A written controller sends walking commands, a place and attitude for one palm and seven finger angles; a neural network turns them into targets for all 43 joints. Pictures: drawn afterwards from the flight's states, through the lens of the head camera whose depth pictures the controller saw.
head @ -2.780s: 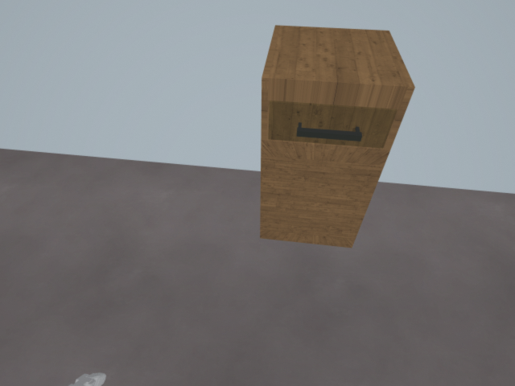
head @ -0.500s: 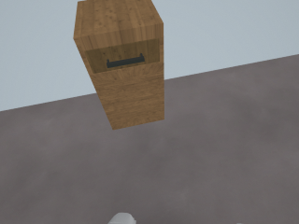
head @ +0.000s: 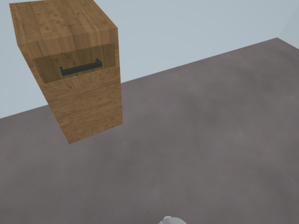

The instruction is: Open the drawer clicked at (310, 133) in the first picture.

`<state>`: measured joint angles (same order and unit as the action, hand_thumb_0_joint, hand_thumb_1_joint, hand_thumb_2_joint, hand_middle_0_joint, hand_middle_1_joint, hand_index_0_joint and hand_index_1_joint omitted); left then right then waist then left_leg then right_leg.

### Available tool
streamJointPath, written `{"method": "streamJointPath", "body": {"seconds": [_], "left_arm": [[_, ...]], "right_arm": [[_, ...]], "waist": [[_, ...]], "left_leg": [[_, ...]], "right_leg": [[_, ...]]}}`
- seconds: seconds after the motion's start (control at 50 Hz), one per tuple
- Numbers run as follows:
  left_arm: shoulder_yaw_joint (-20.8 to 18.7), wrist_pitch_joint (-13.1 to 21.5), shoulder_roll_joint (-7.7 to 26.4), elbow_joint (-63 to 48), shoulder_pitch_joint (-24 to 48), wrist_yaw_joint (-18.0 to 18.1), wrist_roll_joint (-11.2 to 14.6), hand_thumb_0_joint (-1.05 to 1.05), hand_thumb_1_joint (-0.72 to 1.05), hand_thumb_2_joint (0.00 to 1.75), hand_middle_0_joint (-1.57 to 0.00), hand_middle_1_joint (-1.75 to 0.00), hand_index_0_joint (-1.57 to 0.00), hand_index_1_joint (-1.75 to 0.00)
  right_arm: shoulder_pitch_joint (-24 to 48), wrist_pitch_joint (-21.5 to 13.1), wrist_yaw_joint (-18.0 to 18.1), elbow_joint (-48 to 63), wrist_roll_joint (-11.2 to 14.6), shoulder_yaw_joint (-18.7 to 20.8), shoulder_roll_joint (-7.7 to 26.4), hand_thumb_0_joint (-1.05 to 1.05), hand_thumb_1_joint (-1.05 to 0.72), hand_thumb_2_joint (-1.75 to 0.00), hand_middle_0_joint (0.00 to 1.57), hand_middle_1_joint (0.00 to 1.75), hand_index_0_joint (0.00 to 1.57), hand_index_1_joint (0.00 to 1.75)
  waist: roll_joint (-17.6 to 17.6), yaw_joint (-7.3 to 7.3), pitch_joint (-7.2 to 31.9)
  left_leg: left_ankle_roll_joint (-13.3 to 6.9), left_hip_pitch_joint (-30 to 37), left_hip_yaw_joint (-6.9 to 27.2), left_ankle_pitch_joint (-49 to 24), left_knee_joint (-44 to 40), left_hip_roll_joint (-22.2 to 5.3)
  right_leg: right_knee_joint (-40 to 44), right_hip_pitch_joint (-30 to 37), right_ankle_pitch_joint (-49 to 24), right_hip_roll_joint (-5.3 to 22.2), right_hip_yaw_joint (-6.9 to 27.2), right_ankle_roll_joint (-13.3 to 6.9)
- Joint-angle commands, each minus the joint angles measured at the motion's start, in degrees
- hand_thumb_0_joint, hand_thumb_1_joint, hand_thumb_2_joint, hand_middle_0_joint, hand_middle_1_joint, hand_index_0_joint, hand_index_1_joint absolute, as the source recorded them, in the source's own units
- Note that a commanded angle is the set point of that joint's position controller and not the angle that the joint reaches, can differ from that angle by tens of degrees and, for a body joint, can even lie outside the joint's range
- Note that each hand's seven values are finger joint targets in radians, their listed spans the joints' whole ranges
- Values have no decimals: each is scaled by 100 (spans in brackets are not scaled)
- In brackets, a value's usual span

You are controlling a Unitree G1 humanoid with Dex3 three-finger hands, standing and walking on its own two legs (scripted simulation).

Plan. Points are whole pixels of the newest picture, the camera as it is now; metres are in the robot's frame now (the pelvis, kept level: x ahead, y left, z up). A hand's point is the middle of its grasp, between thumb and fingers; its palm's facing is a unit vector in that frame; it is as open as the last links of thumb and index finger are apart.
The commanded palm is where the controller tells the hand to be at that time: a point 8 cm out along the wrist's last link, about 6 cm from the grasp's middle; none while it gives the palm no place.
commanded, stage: walk to a spot facing it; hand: left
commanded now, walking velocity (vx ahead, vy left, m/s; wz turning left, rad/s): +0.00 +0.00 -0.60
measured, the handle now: (81, 66) +0.81 +0.41 -0.11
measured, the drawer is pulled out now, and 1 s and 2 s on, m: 0.00 0.00 0.00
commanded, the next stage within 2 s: none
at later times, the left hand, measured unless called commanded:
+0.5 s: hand (121, 211) +0.18 +0.09 -0.15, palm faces -0.32 -0.92 -0.25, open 7.3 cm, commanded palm none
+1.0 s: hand (120, 177) +0.30 +0.12 -0.19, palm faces -0.52 -0.84 -0.17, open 7.4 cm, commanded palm none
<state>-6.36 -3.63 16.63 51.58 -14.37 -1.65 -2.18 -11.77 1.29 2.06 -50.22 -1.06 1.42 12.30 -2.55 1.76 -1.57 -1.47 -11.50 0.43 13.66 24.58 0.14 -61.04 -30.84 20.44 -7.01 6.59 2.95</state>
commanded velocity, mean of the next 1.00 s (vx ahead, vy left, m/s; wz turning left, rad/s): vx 0.16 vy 0.00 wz -0.60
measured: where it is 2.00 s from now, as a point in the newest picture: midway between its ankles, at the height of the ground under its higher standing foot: (166, 214)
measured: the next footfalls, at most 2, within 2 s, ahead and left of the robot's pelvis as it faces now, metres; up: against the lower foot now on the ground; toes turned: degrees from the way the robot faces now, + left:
right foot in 0.36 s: +0.00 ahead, -0.15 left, +0.00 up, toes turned -19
left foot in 0.84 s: +0.27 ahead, +0.00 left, +0.00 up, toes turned -27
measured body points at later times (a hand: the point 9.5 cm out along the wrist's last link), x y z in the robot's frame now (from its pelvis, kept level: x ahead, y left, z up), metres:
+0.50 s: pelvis +0.01 -0.05 -0.01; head +0.03 -0.08 +0.44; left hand +0.20 +0.14 -0.13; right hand -0.07 -0.31 -0.17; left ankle +0.03 +0.10 -0.67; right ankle -0.04 -0.14 -0.74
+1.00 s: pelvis +0.19 -0.05 +0.00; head +0.22 -0.03 +0.44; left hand +0.32 +0.16 -0.17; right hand +0.13 -0.30 -0.12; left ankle +0.24 +0.02 -0.74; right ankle +0.05 -0.13 -0.64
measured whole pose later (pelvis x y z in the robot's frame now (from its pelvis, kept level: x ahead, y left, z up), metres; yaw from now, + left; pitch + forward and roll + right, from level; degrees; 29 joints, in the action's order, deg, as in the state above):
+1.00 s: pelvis +0.19 -0.05 +0.00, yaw -38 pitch -1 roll -2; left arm -6.2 -1.7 14.5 57.6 -20.4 -2.2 -2.0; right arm -11.9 -3.7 1.0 -50.8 -1.3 0.5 9.0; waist -3.3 2.9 -1.9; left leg -1.5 -12.2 -10.6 16.2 29.1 -4.8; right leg -69.3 -26.2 19.7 0.3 -0.3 0.7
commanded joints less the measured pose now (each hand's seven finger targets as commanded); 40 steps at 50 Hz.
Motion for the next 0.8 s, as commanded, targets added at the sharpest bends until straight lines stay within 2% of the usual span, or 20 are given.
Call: {"method": "streamJointPath", "body": {"seconds": [0.0,0.04,0.12,0.2,0.24,0.26,0.28,0.3,0.32,0.34,0.36,0.4,0.42,0.44,0.48,0.6,0.7,0.74,0.76,0.78], "left_arm": [[-18,58,306,-300,-31,-67,39,0,90,90,-20,-30,-20,-30],[32,62,211,-400,283,-68,66,0,90,90,-20,-30,-20,-30],[90,33,131,-459,615,-69,106,0,90,90,-20,-30,-20,-30],[143,60,54,-471,815,-71,119,0,90,90,-20,-30,-20,-30],[143,99,13,-490,805,-68,120,0,90,90,-20,-30,-20,-30],[131,124,21,-468,667,-60,132,0,90,90,-20,-30,-20,-30],[116,166,85,-426,528,-48,124,0,90,90,-20,-30,-20,-30],[91,239,259,-343,283,-23,107,0,90,90,-20,-30,-20,-30],[-16,332,814,-221,-182,56,57,0,90,90,-20,-30,-20,-30],[-128,341,1334,-126,-572,146,104,0,90,90,-20,-30,-20,-30],[-129,293,1256,-105,-671,215,166,0,90,90,-20,-30,-20,-30],[-87,284,865,-186,-186,244,154,0,90,90,-20,-30,-20,-30],[-23,324,716,-234,-8,232,154,0,90,90,-20,-30,-20,-30],[25,383,624,-235,65,212,149,0,90,90,-20,-30,-20,-30],[32,475,635,-203,20,180,124,0,90,90,-20,-30,-20,-30],[18,598,654,-44,-442,143,91,0,90,90,-20,-30,-20,-30],[26,622,642,34,-655,177,57,0,90,90,-20,-30,-20,-30],[-3,609,684,-7,-539,198,53,0,90,90,-20,-30,-20,-30],[-14,601,688,-9,-432,198,68,0,90,90,-20,-30,-20,-30],[-21,602,646,-40,-273,187,94,0,90,90,-20,-30,-20,-30]], "right_arm": [[190,-226,65,468,-14,211,857,0,-90,-90,20,30,20,30],[-316,-236,60,291,-25,234,889,0,-90,-90,20,30,20,30],[-668,-243,51,101,-28,304,1035,0,-90,-90,20,30,20,30],[-737,-206,6,-13,-45,386,1135,0,-90,-90,20,30,20,30],[-699,-200,-6,-60,-61,422,1182,0,-90,-90,20,30,20,30],[-624,-196,-16,-58,-56,440,1220,0,-90,-90,20,30,20,30],[-637,-186,-29,-65,-42,448,1188,0,-90,-90,20,30,20,30],[-694,-170,-59,-96,-7,437,1138,0,-90,-90,20,30,20,30],[-821,-147,-110,-10,46,376,831,0,-90,-90,20,30,20,30],[-418,-120,-119,297,-1,244,457,0,-90,-90,20,30,20,30],[-218,-73,-52,353,-6,272,667,0,-90,-90,20,30,20,30],[107,-80,-131,304,-26,297,689,0,-90,-90,20,30,20,30],[177,-97,-173,272,-66,321,770,0,-90,-90,20,30,20,30],[135,-100,-205,214,-89,336,742,0,-90,-90,20,30,20,30],[12,-105,-235,150,-94,345,653,0,-90,-90,20,30,20,30],[435,-214,-299,351,-65,369,598,0,-90,-90,20,30,20,30],[903,-343,-310,613,-10,322,500,0,-90,-90,20,30,20,30],[742,-409,-285,623,23,303,501,0,-90,-90,20,30,20,30],[434,-437,-252,528,26,312,534,0,-90,-90,20,30,20,30],[-215,-470,-183,311,26,348,683,0,-90,-90,20,30,20,30]], "waist": [[939,-23,-76],[1066,-240,-143],[1237,-373,-44],[1456,-469,63],[1460,-434,132],[1517,-339,232],[1357,-267,326],[968,-120,529],[-358,77,907],[-1574,253,879],[-1048,354,888],[-948,237,428],[-750,146,144],[-538,36,40],[-458,-64,-31],[-569,51,-196],[-635,156,-317],[-737,50,-226],[-672,-122,-111],[-416,-450,70]], "left_leg": [[-566,76,439,-841,-853,-1342],[-661,461,478,-1386,-748,-1459],[-783,791,317,-2121,-605,-1765],[-725,613,-100,-2532,-317,-1885],[-665,590,-203,-2557,-136,-1978],[-561,579,-336,-2547,63,-1999],[-360,426,-513,-2430,409,-1923],[-53,76,-784,-2139,1127,-1741],[348,-1110,-1205,-642,2382,-1385],[593,-2365,-1011,2198,3681,-645],[488,-2540,-256,2142,4104,-751],[484,-2894,-177,1426,4194,-905],[529,-2796,-201,1085,4141,-925],[574,-2621,-234,829,4004,-888],[641,-2460,-315,607,3713,-802],[675,-2621,-291,266,3014,-664],[585,-2146,-305,442,1983,-431],[504,-1369,-294,535,1306,-326],[477,-706,-373,309,830,-220],[423,423,-385,-3,242,-174]], "right_leg": [[-886,-509,-185,575,-405,166],[-464,-591,-69,682,-498,195],[490,-308,225,898,-709,206],[1345,432,394,857,-1029,68],[1781,726,429,813,-1091,-35],[2169,961,243,814,-1089,-96],[2768,1435,-195,768,-1136,-149],[3591,2218,-937,791,-1105,-239],[4046,3515,-2076,1879,201,-604],[4114,3634,-3777,3038,1916,-1150],[4159,3533,-3017,3025,1671,-1510],[4474,3227,-974,2399,1474,-1397],[4557,2850,-720,2234,1288,-1357],[4610,2596,-792,2102,1104,-1293],[4664,2405,-888,1963,990,-1280],[4807,2521,-447,1844,1342,-1368],[4593,2450,-1023,1833,1634,-1372],[4296,2179,-1447,1781,1655,-1301],[4015,1942,-1538,1622,1548,-1186],[3347,1395,-1702,1306,1316,-1001]]}}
